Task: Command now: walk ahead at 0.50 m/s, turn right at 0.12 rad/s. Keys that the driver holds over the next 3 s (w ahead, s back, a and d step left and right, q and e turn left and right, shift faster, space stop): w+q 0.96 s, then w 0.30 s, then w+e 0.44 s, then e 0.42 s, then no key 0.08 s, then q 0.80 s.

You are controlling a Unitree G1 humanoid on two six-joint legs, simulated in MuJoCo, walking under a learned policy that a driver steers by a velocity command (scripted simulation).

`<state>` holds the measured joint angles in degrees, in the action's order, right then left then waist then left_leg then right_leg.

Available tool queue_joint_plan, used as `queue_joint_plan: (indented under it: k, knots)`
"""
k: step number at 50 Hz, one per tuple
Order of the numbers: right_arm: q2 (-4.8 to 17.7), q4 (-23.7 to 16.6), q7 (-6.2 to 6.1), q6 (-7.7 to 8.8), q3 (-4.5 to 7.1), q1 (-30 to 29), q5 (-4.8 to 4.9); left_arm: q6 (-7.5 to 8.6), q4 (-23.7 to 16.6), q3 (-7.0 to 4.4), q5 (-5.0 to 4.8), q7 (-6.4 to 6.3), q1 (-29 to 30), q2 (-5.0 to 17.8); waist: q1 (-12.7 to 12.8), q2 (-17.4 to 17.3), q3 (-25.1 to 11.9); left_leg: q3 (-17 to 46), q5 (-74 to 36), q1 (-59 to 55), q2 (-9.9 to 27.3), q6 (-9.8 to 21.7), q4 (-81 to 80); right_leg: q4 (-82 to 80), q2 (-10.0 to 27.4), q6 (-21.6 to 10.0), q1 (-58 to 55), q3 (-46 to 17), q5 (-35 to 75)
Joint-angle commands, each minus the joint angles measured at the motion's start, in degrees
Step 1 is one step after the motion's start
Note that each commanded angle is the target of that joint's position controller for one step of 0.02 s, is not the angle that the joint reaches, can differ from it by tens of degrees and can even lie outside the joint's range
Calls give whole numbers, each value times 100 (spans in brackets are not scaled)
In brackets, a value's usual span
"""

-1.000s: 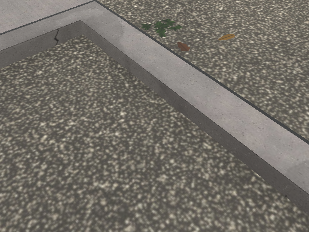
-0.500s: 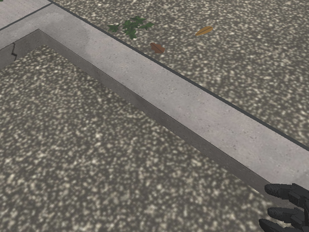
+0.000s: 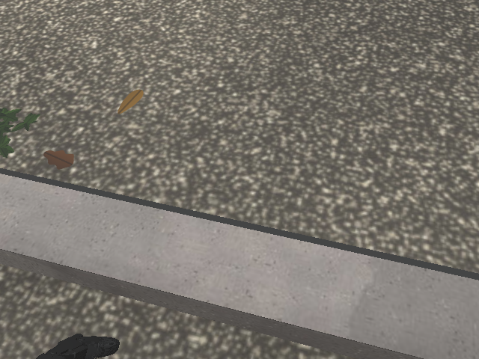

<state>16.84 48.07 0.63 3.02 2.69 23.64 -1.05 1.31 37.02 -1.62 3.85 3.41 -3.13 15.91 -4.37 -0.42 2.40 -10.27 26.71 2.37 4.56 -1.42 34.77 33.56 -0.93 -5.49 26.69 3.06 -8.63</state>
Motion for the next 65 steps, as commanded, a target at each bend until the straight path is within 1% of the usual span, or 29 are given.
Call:
queue_joint_plan:
  k: [1, 3, 6, 18, 23, 24, 25, 26, 27, 29, 30, 32, 34, 37, 41, 42, 46, 48, 50, 51, 52, 53, 54, 55, 56, 58, 61, 63, 65]
  knots:
    - [703, -559, -8, -14, 81, -48, -43, 58, 172, -487, -163, -257, -2243, 1565, 1236, 947, -1984, 923, 315, 3519, -432, 283, 3757, -1632, 2550, -1157, -4345, -4181, -454]
    - [567, -587, 43, 31, 47, -494, 92, 112, 358, -297, -192, -313, -1654, 946, 859, 398, -690, 1354, -521, 3427, -67, 431, 3419, -1692, 1969, -814, -3045, -2337, 721]
    - [427, -222, 76, -139, 51, -100, -55, 264, 460, -123, -200, -325, -1252, 467, 440, 518, -393, 1350, -902, 2668, -19, 350, 2892, -2062, 1501, -404, -2204, -1179, 1573]
    - [13, -715, 322, -179, -77, -2013, -103, 420, 1099, -168, -233, -400, -1763, 573, 650, 419, 269, 660, -2421, 3147, -139, 391, 568, -2378, 1386, -231, -2568, 539, 2564]
    - [234, -603, 195, -216, 19, -1238, -140, 272, 1170, -233, -213, -499, -1664, 887, 234, 596, -435, 173, -1246, 1999, -866, 974, 186, -292, 1504, -61, -3184, 881, 5682]
    - [322, -392, 152, -165, 91, -537, -173, 212, 1116, -239, -243, -501, -1556, 940, -89, 432, -826, 222, -1443, 1080, -1055, 1133, -290, 869, 1410, 13, -2831, 969, 5298]
    - [694, -190, 75, -136, 250, 243, -220, 210, 1014, -211, -252, -488, -1527, 875, -466, 28, -1254, 1019, -1499, -243, -585, 1373, -748, 2461, 1186, 211, -1741, 1004, 3438]
    - [1528, -276, -8, -179, 433, 44, -207, 252, 646, -26, -241, -358, -1801, 52, 88, -1523, -1473, 3856, -2636, -1738, 1217, 2187, -931, 4590, 64, 591, 745, 900, -2025]
    - [1577, -308, 16, -236, 505, 263, 4, 271, 591, -103, -176, -356, -1383, 526, -334, -673, -2001, 5058, -2308, -1965, 1418, 2623, -1565, 5452, -123, 563, 1421, -393, -2017]
    - [976, -304, -43, -270, 358, -361, 42, 385, 452, -57, -206, -335, -1039, 480, 71, -19, -571, 3847, -1750, -517, 1086, 2191, -1893, 5043, 457, 495, 1732, -456, -1169]
    - [755, -302, -46, -244, 287, -518, 29, 352, 446, -54, -147, -336, -986, 424, 251, 82, -291, 3514, -2105, -40, 779, 1972, -1929, 5027, 542, 516, 1646, -392, -1139]
    - [548, -356, -58, -152, 195, -740, 66, 151, 434, -34, -60, -297, -1221, 353, 549, 41, -235, 2983, -2777, 677, 399, 1830, -2036, 4904, 645, 642, 1297, -414, -1002]
    - [696, -221, -48, -29, 224, -336, 48, 7, 250, 30, -62, -336, -1005, 78, 450, -243, -386, 3054, -3298, 549, 363, 2056, -1908, 6267, 453, 678, 2079, -132, -1444]
    - [578, 54, -67, 33, 139, 308, 25, -51, -384, 199, -4, -468, -3, -386, 293, -163, -209, 3489, -1883, 337, 444, 2020, -1601, 8462, 500, 478, 4424, -252, -1961]
    - [502, 279, -175, 64, 14, 532, 32, -44, -1097, 410, 54, -431, 1017, -470, 266, -21, 169, 3453, -1249, 1181, -33, 1630, -2185, 6853, 472, 528, 4427, -20, -1596]
    - [667, 196, -213, 30, 57, 472, 48, -83, -1143, 398, 33, -401, 938, -283, 236, -88, 71, 3398, -1846, 1240, -6, 1724, -2582, 5934, 462, 608, 3886, 187, -1429]
    - [655, 160, -315, -8, 151, 650, 130, -136, -1291, 426, -82, -357, 1002, -436, 161, -313, -304, 2867, -5159, -87, 343, 1614, -2584, 4439, 417, 290, 2913, 243, -1494]
    - [659, -48, -255, -75, 172, 184, 85, -90, -1053, 388, -183, -339, 228, -479, 667, -497, -803, 2342, -8300, 308, 198, 1329, -1764, 3496, -166, 67, 935, 556, -1921]
    - [819, -74, -150, 103, 260, 36, 101, 43, -600, 66, -264, -407, -1499, 52, 1534, -725, -1590, 2387, -9892, 468, 339, 1156, 476, 2486, -278, -278, -1028, -123, -2109]
    - [588, -304, -66, 240, 254, -172, 252, 146, -365, -152, -69, -454, -2314, 635, 1791, 262, -2256, 2091, -7715, 1414, -254, 916, 2423, 1301, 816, -698, -2177, -2094, -3383]
    - [96, -591, 108, 242, 210, -201, 84, 27, -86, -258, -90, -473, -2361, 1068, 1457, 1863, -2156, 1745, -1207, 2911, -1409, 550, 4211, -1029, 1912, -1136, -2368, -5352, -3413]
    - [120, -512, 165, 225, 220, 134, -216, -40, -94, -213, -263, -490, -1601, 803, 870, 1265, -1536, 2275, -860, 3699, -1244, 637, 5259, -1366, 2051, -1328, -1999, -6399, -4012]
    - [45, -616, 156, 179, 190, -164, -241, -16, -30, -149, -317, -486, -1047, 393, 632, 660, -494, 1957, -966, 4081, -997, 693, 5617, -1276, 1966, -1250, -1149, -5571, -4321]
    - [-140, -761, 132, 119, 50, -662, 354, 279, -31, 29, -432, -421, -1103, -116, 756, 354, 23, 1877, -849, 4306, -918, 735, 6141, -1564, 1970, -1113, -585, -4758, -3646]
    - [-132, -913, 74, 99, 21, -712, 356, 466, 194, 67, -418, -345, -1010, -315, 429, 52, 166, 1903, -1105, 4319, -634, 855, 5848, -1453, 1779, -854, -287, -3887, -2823]
    - [-136, -912, 10, 11, -16, -564, 308, 628, 580, 85, -360, -268, -1154, -601, 160, 334, 9, 2033, -1277, 4145, -478, 934, 5678, -1480, 1411, -625, -237, -2573, -1453]
    - [-266, -1069, 23, 17, -130, -914, 269, 678, 956, 13, -474, -265, -1523, -392, 99, 285, 93, 2018, -1549, 4777, -360, 865, 4693, -1918, 1081, -580, -928, -1494, -495]
    - [-52, -1297, 41, 60, -145, -1494, 180, 650, 941, -70, -502, -341, -1517, -59, 217, 91, 97, 1489, -2142, 4369, -404, 618, 3047, -2316, 777, -560, -925, -696, 196]
    - [-339, -1372, 83, 91, -252, -1927, 123, 590, 1021, -39, -531, -428, -1803, -62, 424, 127, -164, 856, -2585, 3575, -358, 344, 1577, -2515, 558, -561, -1098, -377, 816]
